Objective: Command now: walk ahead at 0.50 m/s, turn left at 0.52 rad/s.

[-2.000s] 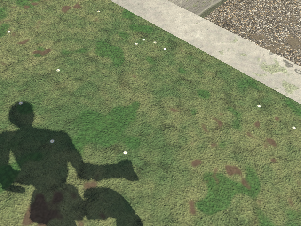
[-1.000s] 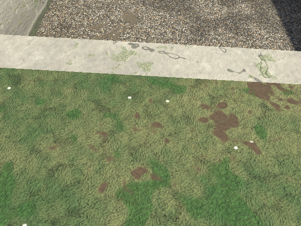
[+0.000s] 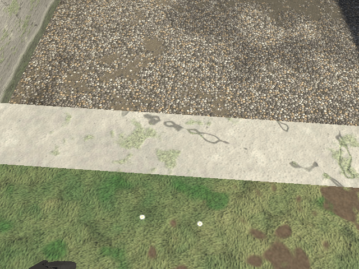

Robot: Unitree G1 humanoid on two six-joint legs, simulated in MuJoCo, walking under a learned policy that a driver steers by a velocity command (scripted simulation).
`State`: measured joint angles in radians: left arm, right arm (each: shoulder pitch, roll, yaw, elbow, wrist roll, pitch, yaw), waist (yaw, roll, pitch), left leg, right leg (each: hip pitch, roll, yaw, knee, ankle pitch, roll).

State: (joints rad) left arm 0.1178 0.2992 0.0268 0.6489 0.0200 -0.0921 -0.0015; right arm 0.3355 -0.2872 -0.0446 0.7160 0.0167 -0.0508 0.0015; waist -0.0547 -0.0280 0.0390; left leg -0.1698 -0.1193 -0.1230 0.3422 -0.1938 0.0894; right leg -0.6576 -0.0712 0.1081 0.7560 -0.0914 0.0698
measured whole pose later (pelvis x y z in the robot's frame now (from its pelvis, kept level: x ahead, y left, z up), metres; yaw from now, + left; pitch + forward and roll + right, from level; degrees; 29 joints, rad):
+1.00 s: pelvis +0.51 +0.04 -0.01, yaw -4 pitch +1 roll +3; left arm 0.14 0.29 0.06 0.69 -0.02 -0.02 -0.03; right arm 0.35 -0.28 -0.08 0.83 0.00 -0.07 -0.01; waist -0.08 -0.05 0.02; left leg -0.01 0.00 0.20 0.30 -0.30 0.00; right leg -0.68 -0.09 0.04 0.79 0.00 -0.01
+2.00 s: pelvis +0.92 +0.01 -0.01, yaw +4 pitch +0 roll -2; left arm 0.08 0.26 0.02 0.65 0.04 0.10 0.04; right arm 0.29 -0.23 -0.01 0.69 0.01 0.02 0.01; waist -0.01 -0.04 0.03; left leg -0.31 -0.16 -0.13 0.49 -0.15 0.11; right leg -0.56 0.01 0.08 0.93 -0.24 0.08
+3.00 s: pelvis +0.98 +0.04 -0.01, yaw -18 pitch +0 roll -1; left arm 0.16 0.21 -0.04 0.58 0.02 0.10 0.01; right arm 0.15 -0.25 0.03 0.60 -0.04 0.05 0.02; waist 0.01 0.02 0.00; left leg -0.27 -0.04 -0.11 0.54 -0.25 0.02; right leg -0.28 0.14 0.29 0.53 -0.24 0.01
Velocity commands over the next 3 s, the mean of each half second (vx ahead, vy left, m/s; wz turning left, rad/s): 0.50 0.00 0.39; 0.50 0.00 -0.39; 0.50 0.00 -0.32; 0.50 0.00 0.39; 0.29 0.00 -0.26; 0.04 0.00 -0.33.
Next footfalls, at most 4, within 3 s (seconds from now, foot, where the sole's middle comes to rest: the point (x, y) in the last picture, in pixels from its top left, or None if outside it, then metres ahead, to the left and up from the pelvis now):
0.18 right None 0.28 -0.14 -0.78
0.64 left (129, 268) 0.47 0.16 -0.78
1.12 right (195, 200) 0.73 -0.10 -0.78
1.68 left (158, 145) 1.01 0.05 -0.78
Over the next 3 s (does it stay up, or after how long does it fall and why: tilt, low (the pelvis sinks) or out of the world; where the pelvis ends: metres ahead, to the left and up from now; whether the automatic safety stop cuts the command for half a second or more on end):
stays up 0.98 0.04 -0.01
